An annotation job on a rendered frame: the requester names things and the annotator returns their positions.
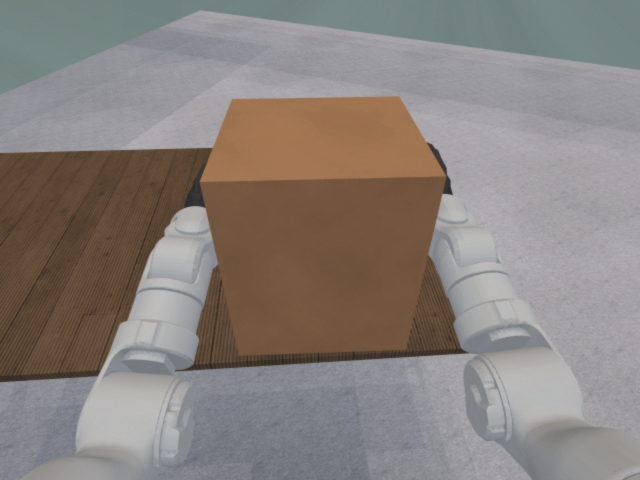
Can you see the right robot hand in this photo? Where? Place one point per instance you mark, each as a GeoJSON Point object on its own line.
{"type": "Point", "coordinates": [447, 187]}

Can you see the left robot hand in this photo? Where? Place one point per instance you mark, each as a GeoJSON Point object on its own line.
{"type": "Point", "coordinates": [195, 197]}

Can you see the robot left upper arm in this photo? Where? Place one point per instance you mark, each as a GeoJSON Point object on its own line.
{"type": "Point", "coordinates": [135, 426]}

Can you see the right robot forearm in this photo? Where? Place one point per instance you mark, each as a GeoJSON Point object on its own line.
{"type": "Point", "coordinates": [489, 314]}

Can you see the table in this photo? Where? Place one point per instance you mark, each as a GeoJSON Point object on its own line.
{"type": "Point", "coordinates": [76, 232]}

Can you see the left robot forearm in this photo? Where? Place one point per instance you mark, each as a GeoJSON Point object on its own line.
{"type": "Point", "coordinates": [159, 336]}

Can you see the carton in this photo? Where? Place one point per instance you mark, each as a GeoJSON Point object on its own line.
{"type": "Point", "coordinates": [322, 213]}

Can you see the robot right upper arm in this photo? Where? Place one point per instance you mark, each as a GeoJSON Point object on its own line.
{"type": "Point", "coordinates": [526, 400]}

